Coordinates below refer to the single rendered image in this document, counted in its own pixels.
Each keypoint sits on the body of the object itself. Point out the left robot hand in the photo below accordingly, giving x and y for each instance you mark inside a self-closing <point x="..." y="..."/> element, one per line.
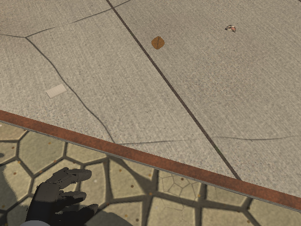
<point x="49" y="200"/>

